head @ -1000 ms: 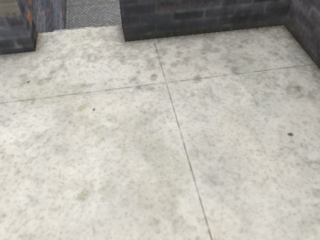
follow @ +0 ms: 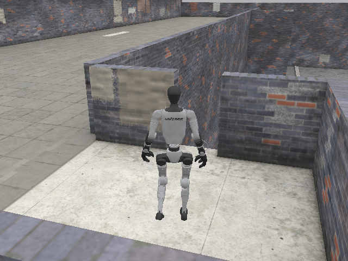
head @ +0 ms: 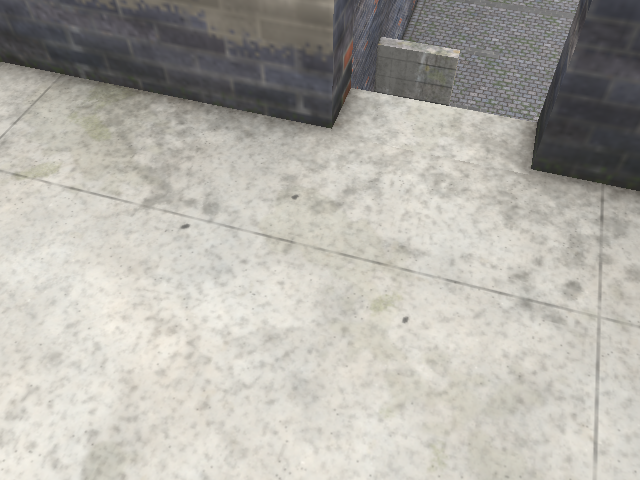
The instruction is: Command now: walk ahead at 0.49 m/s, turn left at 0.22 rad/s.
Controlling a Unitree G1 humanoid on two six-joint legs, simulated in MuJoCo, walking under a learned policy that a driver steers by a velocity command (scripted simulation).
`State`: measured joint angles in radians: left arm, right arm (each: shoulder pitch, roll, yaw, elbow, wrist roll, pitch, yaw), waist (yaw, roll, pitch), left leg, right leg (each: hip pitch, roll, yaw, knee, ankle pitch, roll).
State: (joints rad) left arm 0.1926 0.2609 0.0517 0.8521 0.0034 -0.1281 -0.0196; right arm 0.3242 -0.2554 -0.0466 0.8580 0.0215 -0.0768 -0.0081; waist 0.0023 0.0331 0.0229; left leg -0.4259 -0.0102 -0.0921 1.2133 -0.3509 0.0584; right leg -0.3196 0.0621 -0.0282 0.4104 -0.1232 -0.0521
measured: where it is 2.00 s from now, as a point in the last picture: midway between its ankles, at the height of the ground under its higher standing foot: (412, 253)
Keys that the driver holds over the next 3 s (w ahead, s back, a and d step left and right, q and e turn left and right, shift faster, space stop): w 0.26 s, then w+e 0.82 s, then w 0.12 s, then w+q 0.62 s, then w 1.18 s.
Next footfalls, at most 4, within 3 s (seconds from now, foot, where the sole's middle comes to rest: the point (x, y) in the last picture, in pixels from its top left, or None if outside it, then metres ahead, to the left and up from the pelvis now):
0.36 left None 0.35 0.17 -0.77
0.90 right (392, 417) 0.61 -0.12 -0.77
1.44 left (360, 279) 0.97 -0.06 -0.77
1.96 right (463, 210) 1.21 -0.36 -0.77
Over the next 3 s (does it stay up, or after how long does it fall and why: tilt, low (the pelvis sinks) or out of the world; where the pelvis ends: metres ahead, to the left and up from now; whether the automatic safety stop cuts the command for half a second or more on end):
stays up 1.48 -0.32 0.01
